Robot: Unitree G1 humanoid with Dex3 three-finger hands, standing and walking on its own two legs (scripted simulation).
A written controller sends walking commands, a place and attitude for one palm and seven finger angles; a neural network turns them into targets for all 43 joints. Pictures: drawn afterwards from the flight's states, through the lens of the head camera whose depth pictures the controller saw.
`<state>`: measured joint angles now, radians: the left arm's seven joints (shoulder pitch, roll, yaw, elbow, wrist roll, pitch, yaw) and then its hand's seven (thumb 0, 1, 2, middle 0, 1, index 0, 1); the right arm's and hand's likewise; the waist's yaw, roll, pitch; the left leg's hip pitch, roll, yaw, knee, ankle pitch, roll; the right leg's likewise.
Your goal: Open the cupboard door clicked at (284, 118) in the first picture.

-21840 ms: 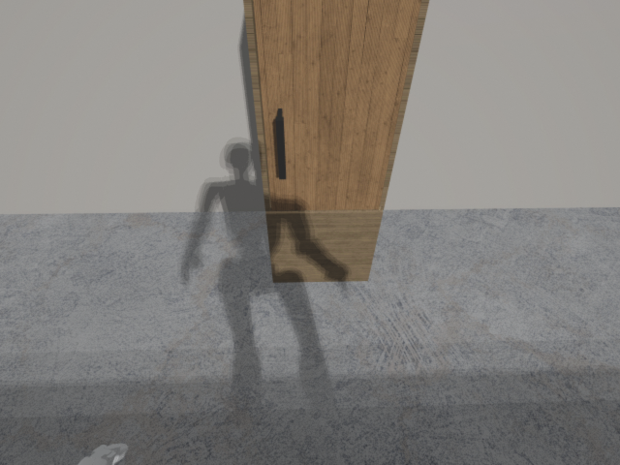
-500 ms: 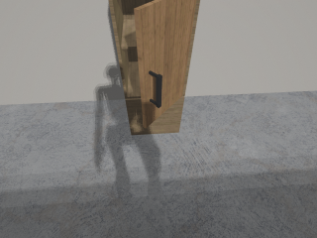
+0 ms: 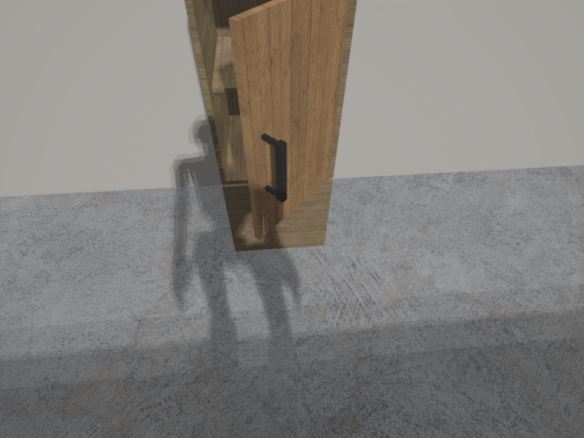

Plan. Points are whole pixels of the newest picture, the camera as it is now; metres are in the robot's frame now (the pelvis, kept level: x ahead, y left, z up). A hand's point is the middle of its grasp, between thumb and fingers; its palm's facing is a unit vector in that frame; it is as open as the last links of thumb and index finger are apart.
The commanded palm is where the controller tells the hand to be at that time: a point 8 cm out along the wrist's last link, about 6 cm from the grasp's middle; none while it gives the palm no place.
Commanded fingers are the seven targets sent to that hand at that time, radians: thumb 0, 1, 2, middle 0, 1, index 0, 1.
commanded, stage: walk to a spot facing it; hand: left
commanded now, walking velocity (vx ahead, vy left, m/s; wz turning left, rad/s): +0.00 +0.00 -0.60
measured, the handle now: (274, 169) +0.69 +0.08 -0.09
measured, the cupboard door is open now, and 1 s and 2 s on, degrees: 45 45 45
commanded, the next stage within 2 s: none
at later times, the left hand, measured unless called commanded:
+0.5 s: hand out of the picture +0.09 +0.17 -0.17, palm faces -0.19 -0.93 -0.32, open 7.4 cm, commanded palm none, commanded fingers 0.00 0.90 0.90 -0.20 -0.30 -0.20 -0.30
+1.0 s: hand (209, 429) +0.17 +0.15 -0.19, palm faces -0.46 -0.87 -0.20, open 7.4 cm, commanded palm none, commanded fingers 0.00 0.90 0.90 -0.20 -0.30 -0.20 -0.30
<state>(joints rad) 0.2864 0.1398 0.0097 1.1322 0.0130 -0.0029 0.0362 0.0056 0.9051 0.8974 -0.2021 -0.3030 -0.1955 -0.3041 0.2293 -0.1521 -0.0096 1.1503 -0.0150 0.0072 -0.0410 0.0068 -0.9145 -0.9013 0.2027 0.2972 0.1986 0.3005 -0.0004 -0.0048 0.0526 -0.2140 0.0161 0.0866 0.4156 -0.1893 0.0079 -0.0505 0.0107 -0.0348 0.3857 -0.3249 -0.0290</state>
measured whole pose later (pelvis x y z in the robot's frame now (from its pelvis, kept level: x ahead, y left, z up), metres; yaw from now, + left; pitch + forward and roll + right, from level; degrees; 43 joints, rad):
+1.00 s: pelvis +0.02 -0.01 -0.01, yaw -32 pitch +2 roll -2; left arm 0.21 0.26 0.09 0.92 0.03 0.07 -0.01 0.01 0.90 0.90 -0.20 -0.30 -0.20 -0.30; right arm 0.10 -0.18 -0.02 0.85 -0.02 0.01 -0.04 0.00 -0.91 -0.90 0.20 0.30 0.20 0.30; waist 0.04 -0.07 0.10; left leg -0.32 0.04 0.02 0.59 -0.31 0.01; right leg -0.43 0.09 0.11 0.95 -0.51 0.03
